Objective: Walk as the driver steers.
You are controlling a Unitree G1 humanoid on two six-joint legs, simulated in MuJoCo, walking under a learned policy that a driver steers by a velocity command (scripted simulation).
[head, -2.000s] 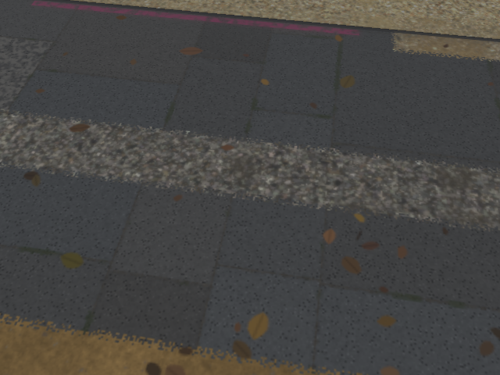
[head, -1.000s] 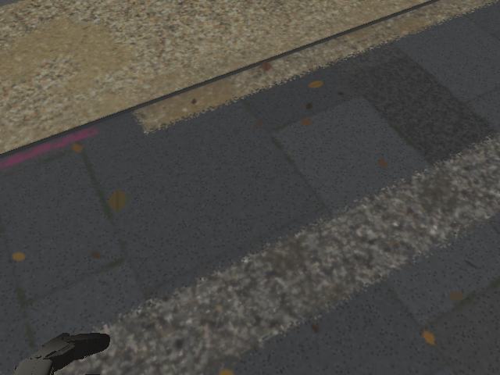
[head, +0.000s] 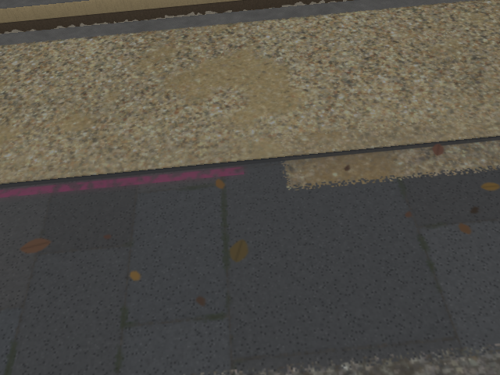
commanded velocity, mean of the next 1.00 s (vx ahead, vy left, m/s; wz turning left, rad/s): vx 0.04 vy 0.00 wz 0.42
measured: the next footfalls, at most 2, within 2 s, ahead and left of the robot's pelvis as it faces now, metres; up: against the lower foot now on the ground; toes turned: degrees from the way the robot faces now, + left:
left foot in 0.32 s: +0.01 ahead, +0.15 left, +0.00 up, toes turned +14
right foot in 0.78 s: +0.09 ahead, -0.07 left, +0.00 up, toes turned +25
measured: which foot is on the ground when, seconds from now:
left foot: up 0.00-0.30, down 0.32-0.82, up 0.84-1.00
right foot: down 0.00-0.32, up 0.34-0.76, down 0.78-1.00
